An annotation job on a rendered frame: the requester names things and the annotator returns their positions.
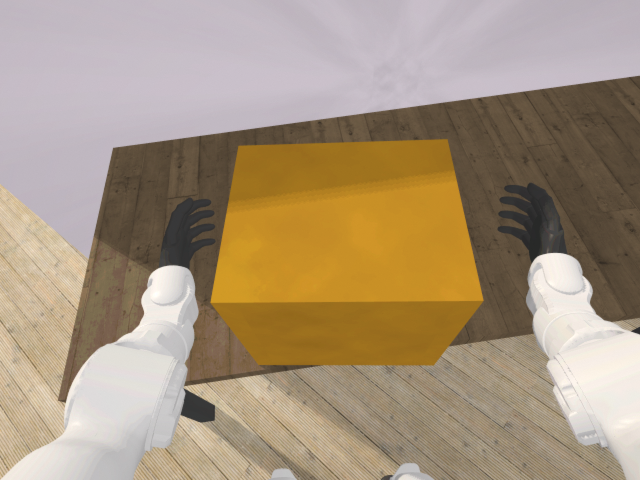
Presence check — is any left robot hand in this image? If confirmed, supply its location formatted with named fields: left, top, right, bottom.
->
left=159, top=198, right=215, bottom=269

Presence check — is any carton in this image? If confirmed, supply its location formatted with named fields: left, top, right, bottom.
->
left=210, top=139, right=484, bottom=365

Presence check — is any table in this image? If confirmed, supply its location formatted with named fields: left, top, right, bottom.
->
left=58, top=76, right=640, bottom=423

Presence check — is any right robot forearm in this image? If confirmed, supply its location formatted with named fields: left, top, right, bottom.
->
left=526, top=253, right=640, bottom=360

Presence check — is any left robot forearm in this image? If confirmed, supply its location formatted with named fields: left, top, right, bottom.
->
left=64, top=265, right=199, bottom=430

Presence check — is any right robot shin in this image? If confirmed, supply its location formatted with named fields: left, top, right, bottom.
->
left=392, top=463, right=420, bottom=479

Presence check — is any robot right upper arm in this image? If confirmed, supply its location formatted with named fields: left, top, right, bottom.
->
left=546, top=331, right=640, bottom=480

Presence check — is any robot left upper arm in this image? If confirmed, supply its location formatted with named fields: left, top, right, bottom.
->
left=1, top=344, right=188, bottom=480

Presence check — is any right robot hand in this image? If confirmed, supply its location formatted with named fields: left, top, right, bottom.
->
left=498, top=183, right=568, bottom=263

